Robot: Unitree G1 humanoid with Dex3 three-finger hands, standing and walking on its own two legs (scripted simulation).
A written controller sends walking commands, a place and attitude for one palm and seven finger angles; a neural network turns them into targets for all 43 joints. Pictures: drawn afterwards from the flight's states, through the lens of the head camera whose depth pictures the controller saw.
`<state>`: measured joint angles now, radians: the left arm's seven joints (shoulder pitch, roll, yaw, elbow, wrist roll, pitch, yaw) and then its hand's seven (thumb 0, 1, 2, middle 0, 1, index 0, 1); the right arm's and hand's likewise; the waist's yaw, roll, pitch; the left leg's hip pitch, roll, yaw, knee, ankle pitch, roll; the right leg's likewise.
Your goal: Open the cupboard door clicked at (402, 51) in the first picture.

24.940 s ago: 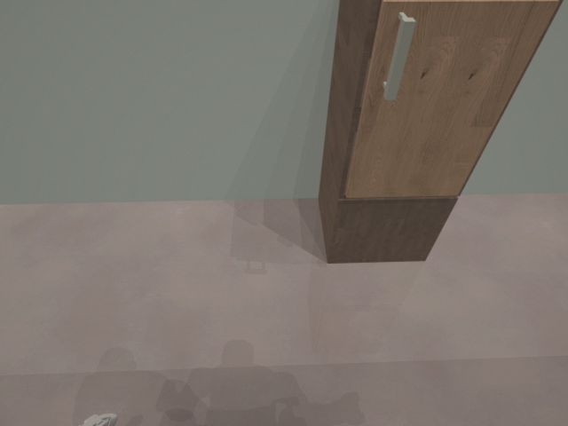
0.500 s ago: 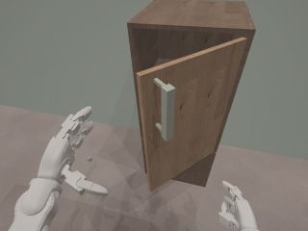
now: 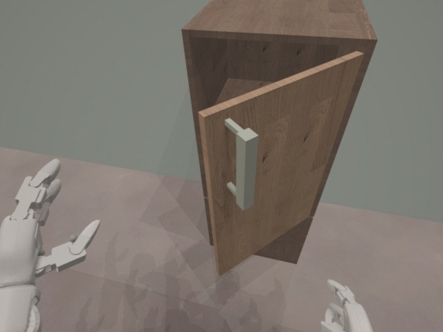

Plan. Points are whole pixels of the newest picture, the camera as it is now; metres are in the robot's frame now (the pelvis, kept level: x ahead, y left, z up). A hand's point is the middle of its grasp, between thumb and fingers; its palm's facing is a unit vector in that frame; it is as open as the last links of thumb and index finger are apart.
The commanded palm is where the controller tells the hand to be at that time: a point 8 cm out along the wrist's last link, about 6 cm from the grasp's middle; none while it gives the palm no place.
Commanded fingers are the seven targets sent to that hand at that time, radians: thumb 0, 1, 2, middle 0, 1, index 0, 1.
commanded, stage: draw the hand back to the body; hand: left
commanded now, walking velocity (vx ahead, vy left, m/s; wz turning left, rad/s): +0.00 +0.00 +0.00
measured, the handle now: (238, 166) +0.37 +0.02 +0.13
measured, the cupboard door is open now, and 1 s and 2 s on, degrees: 48 48 48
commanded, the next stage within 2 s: step back with the hand held close in 0.50 s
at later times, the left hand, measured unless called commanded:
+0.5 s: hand (54, 237) +0.20 +0.26 +0.15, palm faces +0.43 -0.81 -0.40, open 7.5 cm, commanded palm +0.14 +0.30 +0.17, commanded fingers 0.00 0.90 0.90 -0.20 -0.30 -0.20 -0.30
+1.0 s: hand (42, 258) +0.17 +0.27 +0.14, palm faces +0.31 -0.80 -0.52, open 7.4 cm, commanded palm +0.11 +0.32 +0.17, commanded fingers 0.00 0.90 0.90 -0.20 -0.30 -0.20 -0.30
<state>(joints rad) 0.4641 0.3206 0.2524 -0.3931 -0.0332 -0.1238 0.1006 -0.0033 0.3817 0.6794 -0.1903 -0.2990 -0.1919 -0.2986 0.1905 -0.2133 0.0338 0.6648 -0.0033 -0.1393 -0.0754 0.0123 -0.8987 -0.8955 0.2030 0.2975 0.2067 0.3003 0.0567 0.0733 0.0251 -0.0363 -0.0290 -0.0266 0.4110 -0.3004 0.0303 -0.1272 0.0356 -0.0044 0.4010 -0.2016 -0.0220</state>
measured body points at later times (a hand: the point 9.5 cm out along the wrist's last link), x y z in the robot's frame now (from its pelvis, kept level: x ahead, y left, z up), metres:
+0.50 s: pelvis +0.01 +0.01 +0.00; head -0.01 -0.01 +0.45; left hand +0.17 +0.31 +0.17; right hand +0.20 -0.21 -0.08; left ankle -0.04 +0.10 -0.74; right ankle +0.01 -0.11 -0.74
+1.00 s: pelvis -0.04 +0.02 +0.00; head -0.01 +0.01 +0.45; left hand +0.14 +0.31 +0.17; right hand +0.14 -0.24 -0.08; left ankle -0.04 +0.10 -0.74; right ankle +0.01 -0.11 -0.74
